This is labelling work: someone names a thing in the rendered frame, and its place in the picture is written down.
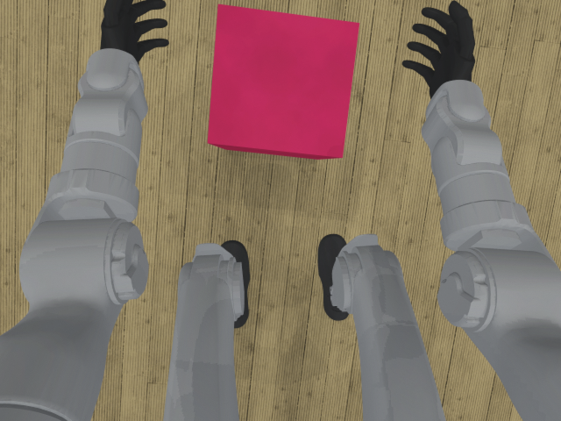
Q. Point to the robot left forearm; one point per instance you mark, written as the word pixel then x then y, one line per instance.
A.
pixel 101 156

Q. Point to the robot right upper arm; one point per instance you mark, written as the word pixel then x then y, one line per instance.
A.
pixel 509 304

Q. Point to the left robot hand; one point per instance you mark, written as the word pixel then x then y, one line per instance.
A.
pixel 120 31

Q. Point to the right robot hand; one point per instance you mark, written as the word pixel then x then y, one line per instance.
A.
pixel 455 60

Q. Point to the robot right forearm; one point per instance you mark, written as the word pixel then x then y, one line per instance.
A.
pixel 472 180

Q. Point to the robot left upper arm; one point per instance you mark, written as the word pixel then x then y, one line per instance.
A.
pixel 77 275

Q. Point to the carton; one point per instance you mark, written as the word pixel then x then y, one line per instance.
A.
pixel 281 83

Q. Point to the left robot shin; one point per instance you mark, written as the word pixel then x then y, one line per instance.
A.
pixel 201 249

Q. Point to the left robot thigh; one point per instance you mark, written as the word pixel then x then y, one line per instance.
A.
pixel 201 382

